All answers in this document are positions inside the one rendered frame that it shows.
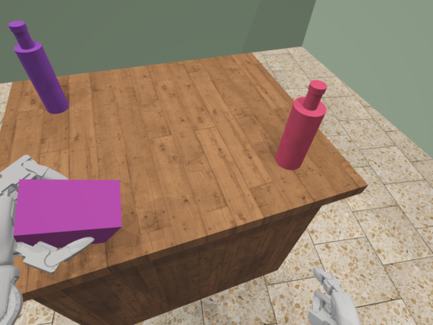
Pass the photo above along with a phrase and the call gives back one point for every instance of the robot left forearm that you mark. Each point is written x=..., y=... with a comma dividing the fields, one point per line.
x=11, y=300

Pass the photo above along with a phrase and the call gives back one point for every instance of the sponge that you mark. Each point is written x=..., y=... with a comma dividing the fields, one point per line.
x=60, y=211

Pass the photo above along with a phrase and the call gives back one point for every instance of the table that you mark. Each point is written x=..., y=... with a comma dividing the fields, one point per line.
x=204, y=205

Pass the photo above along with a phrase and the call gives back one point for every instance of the right robot hand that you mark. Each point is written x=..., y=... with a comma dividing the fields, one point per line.
x=338, y=310

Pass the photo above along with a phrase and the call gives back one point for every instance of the left robot hand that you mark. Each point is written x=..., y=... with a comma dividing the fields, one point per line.
x=41, y=256

